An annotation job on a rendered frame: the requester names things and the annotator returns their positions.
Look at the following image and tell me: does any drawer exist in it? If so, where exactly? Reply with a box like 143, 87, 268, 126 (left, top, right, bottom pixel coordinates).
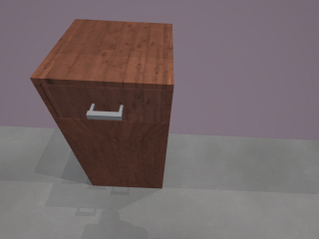
41, 84, 165, 122

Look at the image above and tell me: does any cabinet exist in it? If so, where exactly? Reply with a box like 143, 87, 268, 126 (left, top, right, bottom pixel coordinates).
30, 19, 174, 189

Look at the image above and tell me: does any handle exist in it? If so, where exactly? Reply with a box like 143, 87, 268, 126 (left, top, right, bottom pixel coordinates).
86, 104, 124, 120

